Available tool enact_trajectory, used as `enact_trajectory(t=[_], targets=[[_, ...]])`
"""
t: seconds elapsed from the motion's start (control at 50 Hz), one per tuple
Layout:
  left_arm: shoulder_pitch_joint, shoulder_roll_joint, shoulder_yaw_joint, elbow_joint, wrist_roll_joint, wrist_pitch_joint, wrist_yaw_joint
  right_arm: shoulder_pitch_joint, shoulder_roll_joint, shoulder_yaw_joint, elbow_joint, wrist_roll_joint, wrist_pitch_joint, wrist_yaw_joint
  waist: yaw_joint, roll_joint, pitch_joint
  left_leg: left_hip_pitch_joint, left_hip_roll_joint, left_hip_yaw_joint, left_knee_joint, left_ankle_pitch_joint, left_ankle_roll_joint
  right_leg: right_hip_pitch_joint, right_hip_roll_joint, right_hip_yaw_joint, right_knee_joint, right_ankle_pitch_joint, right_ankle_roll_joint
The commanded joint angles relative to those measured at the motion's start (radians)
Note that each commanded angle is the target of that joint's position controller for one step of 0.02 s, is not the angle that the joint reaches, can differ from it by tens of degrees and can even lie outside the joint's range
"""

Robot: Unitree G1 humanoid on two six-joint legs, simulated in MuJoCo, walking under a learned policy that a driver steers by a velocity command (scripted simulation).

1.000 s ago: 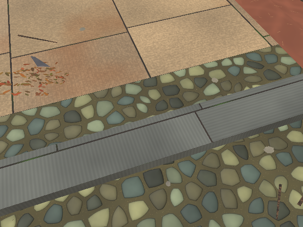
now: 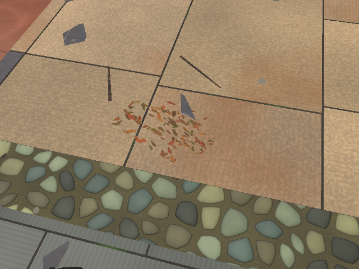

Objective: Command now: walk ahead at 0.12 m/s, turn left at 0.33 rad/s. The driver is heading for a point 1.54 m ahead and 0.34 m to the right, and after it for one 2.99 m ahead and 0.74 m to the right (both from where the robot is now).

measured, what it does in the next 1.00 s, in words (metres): walks ahead, turning right: left foot, then right foot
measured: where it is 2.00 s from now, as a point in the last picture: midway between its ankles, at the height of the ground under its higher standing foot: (235, 232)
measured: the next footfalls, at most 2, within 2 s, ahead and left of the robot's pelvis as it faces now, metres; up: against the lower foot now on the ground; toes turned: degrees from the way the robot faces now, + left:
left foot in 0.16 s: +0.14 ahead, +0.14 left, +0.00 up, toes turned -1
right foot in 0.54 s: +0.07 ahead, -0.12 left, +0.00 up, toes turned -15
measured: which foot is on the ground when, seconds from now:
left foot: up 0.00-0.14, down 0.16-0.54, up 0.56-1.00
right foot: down 0.00-0.18, up 0.20-0.52, down 0.54-1.00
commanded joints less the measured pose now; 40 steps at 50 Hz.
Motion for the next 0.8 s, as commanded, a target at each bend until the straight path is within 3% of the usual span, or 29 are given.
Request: enact_trajectory(t=[0.02,0.04,0.08,0.12,0.16,0.18,0.2,0.22,0.24,0.26,0.28,0.32,0.36,0.44,0.48,0.52,0.54,0.56,0.58,0.6,0.62,0.64,0.66,0.68,0.72,0.76,0.8], targets=[[0.021,0.177,0.051,-0.027,0.0,0.019,0.016,-0.013,-0.009,0.003,-0.103,-0.01,0.016,0.0,0.004,-0.17,-0.065,-0.081,0.066,0.023,-0.095,0.081,-0.021,0.135,-0.238,0.149,-0.118,0.693,-0.227],[-0.008,0.18,0.052,-0.025,-0.003,0.019,0.012,0.0,0.016,0.013,-0.102,-0.017,0.012,0.005,-0.014,-0.176,-0.079,0.02,0.064,0.046,-0.219,0.138,-0.01,0.076,-0.211,0.104,-0.133,0.699,-0.222],[-0.027,0.133,0.036,-0.013,-0.013,0.014,-0.002,0.024,0.041,0.023,-0.07,-0.034,0.002,0.014,-0.021,-0.21,-0.127,0.215,0.063,0.063,-0.442,0.298,0.008,0.039,-0.177,0.065,-0.136,0.667,-0.201],[-0.003,0.128,0.029,0.01,-0.031,0.003,-0.015,0.048,0.021,0.009,-0.044,-0.04,0.0,0.015,-0.039,-0.207,-0.127,0.351,0.046,0.07,-0.655,0.492,0.031,0.044,-0.179,0.082,-0.092,0.535,-0.169],[0.083,0.118,0.024,0.042,-0.025,-0.005,-0.031,0.035,-0.017,-0.01,-0.044,-0.043,-0.008,0.003,-0.034,-0.146,-0.094,0.496,0.036,0.077,-0.834,0.702,0.054,-0.003,-0.134,0.097,-0.048,0.291,-0.105],[0.128,0.09,0.015,0.046,0.004,-0.013,-0.043,0.022,-0.09,-0.026,-0.074,-0.054,-0.013,-0.014,-0.012,-0.028,-0.129,0.622,0.195,-0.066,-0.784,1.082,0.088,-0.084,-0.065,0.069,0.041,0.007,-0.021],[0.19,0.061,0.002,0.048,0.004,-0.011,-0.044,0.019,-0.116,-0.03,-0.092,-0.077,-0.003,-0.028,0.007,0.128,-0.225,0.653,0.405,-0.199,-0.76,1.215,0.221,-0.107,-0.037,0.04,0.21,-0.326,0.043],[0.151,0.102,0.009,0.034,-0.023,0.004,-0.034,0.017,-0.088,-0.023,-0.089,-0.079,0.004,-0.022,-0.026,0.192,-0.251,0.568,0.438,-0.279,-0.822,1.023,0.319,-0.096,-0.029,0.046,0.358,-0.443,0.073],[0.119,0.159,0.03,0.029,-0.039,0.021,-0.023,-0.007,-0.091,-0.027,-0.086,-0.07,0.001,-0.018,-0.034,0.191,-0.18,0.5,0.432,-0.282,-0.865,0.887,0.35,-0.157,-0.02,0.043,0.539,-0.484,0.09],[0.126,0.184,0.047,0.043,-0.041,0.039,-0.009,-0.021,-0.103,-0.031,-0.081,-0.058,-0.003,-0.019,-0.032,0.172,-0.136,0.462,0.425,-0.256,-0.881,0.821,0.349,-0.221,-0.012,0.044,0.701,-0.483,0.096],[0.156,0.181,0.055,0.059,-0.037,0.061,0.006,-0.056,-0.089,-0.026,-0.08,-0.047,-0.009,-0.02,-0.012,0.158,-0.103,0.408,0.413,-0.201,-0.89,0.789,0.338,-0.239,-0.012,0.055,0.798,-0.46,0.099],[0.191,0.154,0.058,0.061,-0.035,0.092,0.028,-0.126,-0.052,-0.015,-0.076,-0.049,-0.014,-0.019,0.026,0.134,-0.064,0.316,0.378,-0.1,-0.901,0.771,0.315,-0.222,-0.005,0.042,0.888,-0.387,0.106],[0.179,0.116,0.052,0.034,-0.031,0.101,0.034,-0.138,-0.031,-0.012,-0.061,-0.05,-0.011,-0.025,0.032,0.122,-0.074,0.334,0.362,-0.032,-0.893,0.783,0.308,-0.233,-0.007,0.021,0.835,-0.322,0.101],[0.12,0.07,0.025,-0.034,-0.024,0.1,0.0,-0.155,-0.061,-0.028,-0.051,-0.039,0.002,-0.048,0.012,0.135,-0.14,0.403,0.382,0.026,-0.847,0.868,0.292,-0.115,-0.044,-0.003,0.466,-0.266,0.07],[0.139,0.097,0.032,-0.047,-0.029,0.102,-0.021,-0.151,-0.086,-0.038,-0.042,-0.027,0.008,-0.045,0.013,0.152,-0.157,0.407,0.403,0.023,-0.829,0.852,0.285,-0.037,-0.034,-0.035,0.325,-0.193,0.044],[0.205,0.104,0.043,-0.032,-0.025,0.103,-0.03,-0.161,-0.085,-0.041,-0.026,-0.004,0.011,-0.037,0.051,0.115,-0.147,0.352,0.377,0.068,-0.766,0.703,0.228,0.083,0.012,-0.098,0.105,-0.001,-0.003],[0.216,0.122,0.052,-0.028,-0.013,0.103,-0.026,-0.119,-0.056,-0.036,0.002,0.001,0.011,-0.029,0.048,0.041,-0.115,0.301,0.324,0.123,-0.676,0.521,0.159,0.126,0.046,-0.08,-0.006,0.081,-0.032],[0.225,0.222,0.078,-0.047,-0.005,0.098,-0.01,-0.081,-0.001,-0.025,0.005,-0.033,0.014,-0.021,0.018,-0.216,-0.086,0.072,0.218,0.231,-0.396,0.189,0.047,0.25,-0.121,0.198,-0.078,0.368,-0.103],[0.238,0.321,0.093,-0.092,0.03,0.081,-0.013,-0.189,0.007,-0.016,-0.061,-0.039,0.01,-0.026,0.074,-0.399,-0.091,-0.11,0.065,0.14,-0.086,-0.119,-0.022,0.196,-0.384,0.557,-0.147,0.584,-0.342],[0.218,0.295,0.082,-0.11,0.053,0.057,-0.023,-0.232,-0.032,-0.031,-0.059,-0.022,0.007,-0.03,0.105,-0.255,-0.126,-0.136,0.067,0.014,0.101,-0.116,-0.02,0.172,-0.385,0.565,-0.169,0.461,-0.411],[0.162,0.261,0.07,-0.108,0.043,0.044,-0.022,-0.217,-0.042,-0.037,-0.043,-0.01,0.008,-0.032,0.065,-0.211,-0.068,-0.169,0.077,-0.006,0.161,-0.028,-0.006,0.148,-0.323,0.467,-0.151,0.39,-0.357],[0.115,0.233,0.065,-0.111,0.02,0.042,-0.016,-0.186,-0.041,-0.042,-0.015,-0.02,0.009,-0.039,0.038,-0.16,-0.049,-0.185,0.086,-0.001,0.177,0.047,-0.004,0.151,-0.262,0.399,-0.119,0.351,-0.295],[0.111,0.194,0.054,-0.108,-0.007,0.046,-0.01,-0.165,-0.058,-0.047,-0.01,-0.031,0.008,-0.04,0.028,-0.145,-0.064,-0.203,0.093,0.005,0.171,0.112,-0.005,0.176,-0.227,0.376,-0.113,0.243,-0.263],[0.137,0.173,0.045,-0.106,-0.016,0.05,-0.005,-0.151,-0.053,-0.049,-0.011,-0.03,0.002,-0.03,0.024,-0.149,-0.081,-0.192,0.088,0.017,0.191,0.171,-0.002,0.18,-0.195,0.376,-0.131,0.068,-0.255],[0.187,0.157,0.039,-0.11,-0.013,0.048,0.0,-0.161,-0.026,-0.041,-0.025,-0.015,-0.017,-0.01,0.038,-0.145,-0.062,-0.244,0.085,0.023,0.163,0.263,0.009,0.207,-0.171,0.419,-0.2,-0.262,-0.268],[0.229,0.162,0.041,-0.113,0.001,0.041,0.007,-0.195,-0.024,-0.038,-0.041,-0.013,-0.039,-0.001,0.053,-0.166,-0.033,-0.301,0.077,0.029,0.117,0.292,0.012,0.259,-0.179,0.469,-0.235,-0.318,-0.283],[0.259,0.165,0.043,-0.115,0.003,0.032,0.012,-0.2,-0.024,-0.036,-0.046,-0.017,-0.06,0.004,0.054,-0.157,-0.03,-0.332,0.081,0.02,0.048,0.316,0.011,0.297,-0.179,0.483,-0.243,-0.285,-0.289]])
